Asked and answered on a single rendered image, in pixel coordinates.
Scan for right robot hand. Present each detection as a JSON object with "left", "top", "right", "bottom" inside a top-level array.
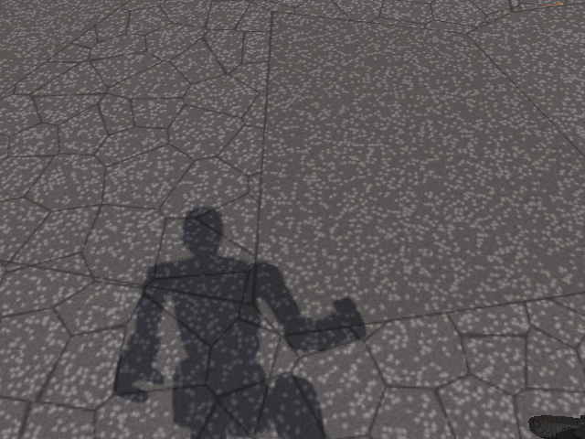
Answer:
[{"left": 528, "top": 415, "right": 585, "bottom": 439}]

